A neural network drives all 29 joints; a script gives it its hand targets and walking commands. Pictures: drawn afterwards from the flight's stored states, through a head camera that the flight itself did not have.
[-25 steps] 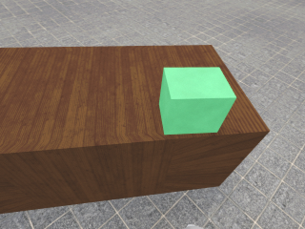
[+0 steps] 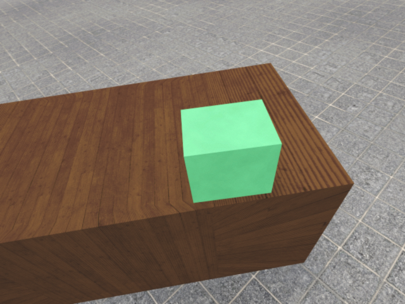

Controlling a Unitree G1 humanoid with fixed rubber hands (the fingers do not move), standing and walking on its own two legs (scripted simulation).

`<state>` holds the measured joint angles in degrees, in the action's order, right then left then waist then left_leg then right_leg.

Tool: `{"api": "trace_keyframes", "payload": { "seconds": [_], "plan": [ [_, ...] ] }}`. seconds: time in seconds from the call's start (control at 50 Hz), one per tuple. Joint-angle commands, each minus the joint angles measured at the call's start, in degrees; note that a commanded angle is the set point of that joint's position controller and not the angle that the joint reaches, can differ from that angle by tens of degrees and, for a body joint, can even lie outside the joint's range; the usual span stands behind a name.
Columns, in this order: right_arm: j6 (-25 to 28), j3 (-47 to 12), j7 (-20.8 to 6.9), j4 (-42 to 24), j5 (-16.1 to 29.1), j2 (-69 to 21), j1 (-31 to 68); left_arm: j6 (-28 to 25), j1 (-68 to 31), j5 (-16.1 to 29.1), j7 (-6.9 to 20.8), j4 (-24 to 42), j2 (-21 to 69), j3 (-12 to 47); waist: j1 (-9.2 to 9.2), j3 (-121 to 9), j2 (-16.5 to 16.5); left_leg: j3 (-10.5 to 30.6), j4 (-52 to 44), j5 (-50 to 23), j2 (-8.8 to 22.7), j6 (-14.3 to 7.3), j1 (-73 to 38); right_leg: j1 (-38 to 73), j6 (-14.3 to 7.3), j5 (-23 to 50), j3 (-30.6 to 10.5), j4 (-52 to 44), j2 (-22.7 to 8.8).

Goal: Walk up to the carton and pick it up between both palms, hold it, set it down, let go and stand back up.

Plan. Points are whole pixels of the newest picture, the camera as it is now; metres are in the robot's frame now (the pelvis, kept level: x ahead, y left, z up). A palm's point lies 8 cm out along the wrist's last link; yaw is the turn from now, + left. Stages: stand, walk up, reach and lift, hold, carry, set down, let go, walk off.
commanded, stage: walk up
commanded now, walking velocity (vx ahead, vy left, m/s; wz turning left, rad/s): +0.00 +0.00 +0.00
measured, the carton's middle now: (226, 152) +0.53 -0.04 -0.03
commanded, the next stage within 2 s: none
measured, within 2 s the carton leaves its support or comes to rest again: neither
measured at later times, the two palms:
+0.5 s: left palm out of the picture -0.02 +0.22 -0.14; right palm out of the picture -0.02 -0.19 -0.14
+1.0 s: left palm out of the picture -0.05 +0.29 -0.13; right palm out of the picture +0.02 -0.20 -0.15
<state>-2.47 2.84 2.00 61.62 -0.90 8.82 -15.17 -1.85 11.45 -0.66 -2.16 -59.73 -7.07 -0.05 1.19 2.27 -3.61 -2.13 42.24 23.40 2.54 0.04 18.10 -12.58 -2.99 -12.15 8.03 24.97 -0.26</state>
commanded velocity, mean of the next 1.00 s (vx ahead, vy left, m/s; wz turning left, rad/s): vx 0.00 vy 0.04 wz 0.00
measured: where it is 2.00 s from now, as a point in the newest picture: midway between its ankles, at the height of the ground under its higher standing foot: outside the picture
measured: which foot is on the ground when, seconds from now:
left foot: up 0.00-0.06, down 0.08-0.78, up 0.80-1.00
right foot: down 0.00-1.00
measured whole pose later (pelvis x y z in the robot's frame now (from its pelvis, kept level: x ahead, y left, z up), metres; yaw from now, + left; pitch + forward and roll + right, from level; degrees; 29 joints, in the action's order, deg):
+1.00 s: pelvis -0.01 +0.05 +0.00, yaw +1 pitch +1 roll +1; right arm -2.8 4.2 0.8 60.7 -2.1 12.1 -14.1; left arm 0.7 19.0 -2.4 -4.4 -64.3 -9.3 -3.8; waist -2.1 1.2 -1.7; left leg -0.6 55.7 19.8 2.7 3.6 26.2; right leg -14.8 1.4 -11.0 5.6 25.3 -5.6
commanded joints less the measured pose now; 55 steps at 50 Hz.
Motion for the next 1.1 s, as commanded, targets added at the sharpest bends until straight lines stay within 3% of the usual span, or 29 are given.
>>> {"api": "trace_keyframes", "payload": {
  "seconds": [0.0,0.04,0.06,0.08,0.1,0.16,0.24,0.28,0.76,0.78,0.8,0.82,0.84,0.88,0.94,1.04,1.06,1.08],
  "plan": [
    [0.3,-0.2,0.6,0.2,0.4,1.7,-6.3,-0.2,1.0,-0.1,-0.2,1.5,-7.8,-1.3,0.10,-2.9,10.7,0.4,-8.4,-2.3,0.4,-0.8,-3.3,3.1,-7.9,22.4,-12.2,-6.6,-15.7],
    [1.3,-0.9,0.7,1.1,0.3,1.1,-7.9,0.3,0.2,0.5,-0.1,1.0,-8.6,-1.7,1.87,-3.1,6.8,1.1,-21.7,-17.0,1.5,-1.2,-10.2,1.3,-4.8,16.5,-12.0,-5.7,-14.3],
    [2.1,-0.8,0.7,1.3,-0.3,2.9,-7.9,0.5,0.9,0.8,0.0,1.0,-7.7,-1.6,0.63,-3.2,4.0,4.4,-23.2,-23.2,4.5,-1.5,-13.3,-0.5,-2.5,12.1,-11.2,-4.4,-12.0],
    [2.7,-0.3,0.7,1.1,0.2,5.8,-4.8,0.7,4.4,0.9,0.4,0.8,-5.8,-1.7,-3.83,-1.5,-2.5,6.6,-21.1,-28.6,6.4,-2.6,-10.9,-0.2,-0.8,5.7,-7.9,-5.5,-7.0],
    [2.9,-0.8,0.3,1.2,0.9,3.8,-2.3,1.1,4.9,0.9,0.2,-0.4,-3.9,-1.0,-3.33,0.1,-6.3,6.7,-22.8,-24.5,6.1,-2.9,-5.8,3.7,0.2,3.4,-6.8,-7.0,-5.8],
    [3.4,-1.6,0.2,1.8,0.5,1.5,-3.1,1.2,4.5,0.3,0.3,-2.1,-6.3,-1.9,-2.00,0.8,-2.7,5.6,-25.8,-19.4,4.6,-1.8,-6.1,6.7,0.3,7.0,-7.5,-6.5,-6.4],
    [3.5,-1.5,0.4,2.8,0.7,2.0,-3.9,0.9,4.6,0.2,0.6,-3.4,-5.1,-1.4,-1.62,1.5,2.3,5.5,-26.7,-16.5,4.3,-2.2,-7.8,5.4,0.9,5.2,-7.6,-8.4,-6.6],
    [3.6,-1.5,0.3,3.1,0.6,2.0,-3.9,0.9,5.0,0.2,0.4,-4.1,-4.9,-1.3,-1.48,1.9,3.2,5.4,-26.9,-15.8,4.2,-2.3,-7.7,5.2,1.2,4.6,-7.6,-8.8,-6.5],
    [4.0,-2.8,0.4,5.9,0.6,0.2,-8.2,0.8,11.2,0.1,-0.1,-8.1,-2.6,-0.4,-1.75,3.7,3.1,4.9,-26.7,-14.3,3.3,-2.2,-5.5,4.1,1.3,3.5,-7.8,-8.0,-6.6],
    [1.9,1.2,0.3,4.3,0.3,11.3,-3.8,1.2,14.3,-2.0,-1.8,-5.0,-12.9,-3.9,-7.14,5.4,-5.5,-2.4,-11.8,-7.0,-0.9,0.5,8.5,11.2,-1.8,2.3,-18.5,-6.9,-18.6],
    [1.0,1.2,-0.1,1.7,-0.6,9.1,-2.1,1.9,18.9,-1.9,-3.0,-6.0,-17.8,-5.4,-8.34,2.2,4.7,-3.0,1.3,4.5,-1.5,1.2,16.8,15.1,-7.5,6.5,-30.3,-10.2,-29.0],
    [0.3,1.1,-0.4,0.6,-1.5,6.5,-2.0,2.0,19.7,-1.8,-3.7,-6.4,-16.5,-5.5,-7.36,1.5,7.3,0.3,12.9,6.5,1.0,1.6,16.4,10.2,-11.4,10.7,-31.4,-11.1,-33.3],
    [0.1,0.7,-0.7,-0.7,-1.6,3.9,-0.7,2.0,18.1,-1.6,-3.9,-5.8,-14.0,-5.5,-5.97,0.8,6.7,2.7,19.3,4.0,1.6,1.9,15.6,5.8,-11.5,9.5,-27.1,-11.4,-31.2],
    [0.5,1.2,-1.2,-2.4,-1.7,3.1,0.2,1.8,12.0,-1.6,-3.4,-3.9,-10.4,-5.4,-3.43,0.5,9.3,6.0,22.8,-2.1,2.7,2.4,12.9,-1.5,-7.2,0.4,-19.1,-11.9,-24.2],
    [0.2,1.2,-1.4,-2.9,-1.3,2.2,-2.6,1.8,5.8,-1.9,-2.3,-1.4,-8.4,-4.7,-1.27,0.9,14.2,2.8,14.5,-4.5,1.2,4.2,9.4,-5.7,-3.4,-0.2,-10.7,-10.5,-17.6],
    [-0.9,1.0,-1.3,-5.9,-0.4,4.2,-0.7,2.3,7.7,-2.1,-1.6,-1.0,-14.5,-6.5,-3.71,0.5,18.2,-2.2,-2.7,-2.2,0.8,4.4,3.2,-5.1,-3.9,1.4,-11.6,-9.5,-18.8],
    [-0.8,1.2,-1.4,-6.2,-0.3,5.0,-1.5,2.5,7.2,-2.1,-1.5,-0.7,-15.5,-6.9,-3.48,-0.2,18.1,-2.7,-6.0,-3.9,0.9,4.0,0.9,-5.3,-3.3,1.9,-11.9,-8.6,-19.1],
    [-0.4,1.4,-1.6,-5.6,-0.3,5.2,-3.9,2.9,5.8,-1.8,-1.5,-0.3,-16.0,-7.2,-1.98,-0.9,16.9,-3.7,-11.5,-8.1,0.6,3.2,-3.4,-6.6,-2.1,2.1,-11.1,-6.3,-18.4]
  ]
}}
